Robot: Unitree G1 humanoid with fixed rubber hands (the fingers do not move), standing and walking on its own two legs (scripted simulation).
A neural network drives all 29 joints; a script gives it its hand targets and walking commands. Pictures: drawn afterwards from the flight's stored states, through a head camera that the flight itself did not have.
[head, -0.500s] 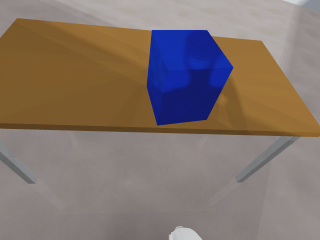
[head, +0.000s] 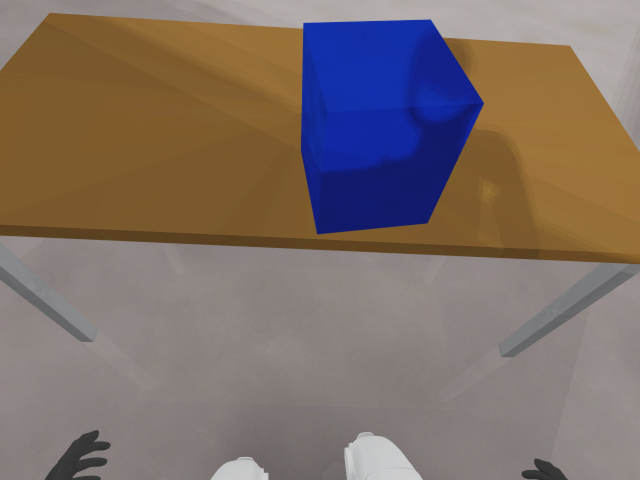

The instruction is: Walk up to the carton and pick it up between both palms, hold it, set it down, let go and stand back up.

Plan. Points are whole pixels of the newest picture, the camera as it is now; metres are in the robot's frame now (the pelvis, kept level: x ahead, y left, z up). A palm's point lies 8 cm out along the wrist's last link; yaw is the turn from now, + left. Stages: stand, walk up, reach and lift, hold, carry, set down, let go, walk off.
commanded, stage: walk up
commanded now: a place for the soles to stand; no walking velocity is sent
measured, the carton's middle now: (371, 132) +0.62 -0.09 +0.05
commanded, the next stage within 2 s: none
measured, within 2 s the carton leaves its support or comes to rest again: neither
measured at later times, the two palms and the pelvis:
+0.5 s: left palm out of the picture +0.06 +0.31 -0.09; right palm out of the picture +0.05 -0.30 -0.09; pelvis -0.03 +0.01 +0.02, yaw -1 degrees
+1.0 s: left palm out of the picture +0.07 +0.31 -0.08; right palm out of the picture +0.07 -0.29 -0.07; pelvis -0.02 +0.01 +0.04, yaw -2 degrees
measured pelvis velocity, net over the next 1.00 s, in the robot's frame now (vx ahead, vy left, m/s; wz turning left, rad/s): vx -0.02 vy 0.01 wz -0.03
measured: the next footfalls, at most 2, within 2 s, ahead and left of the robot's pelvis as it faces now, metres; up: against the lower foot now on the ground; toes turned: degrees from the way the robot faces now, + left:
left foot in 1.92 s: +0.25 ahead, +0.06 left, +0.00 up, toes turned +1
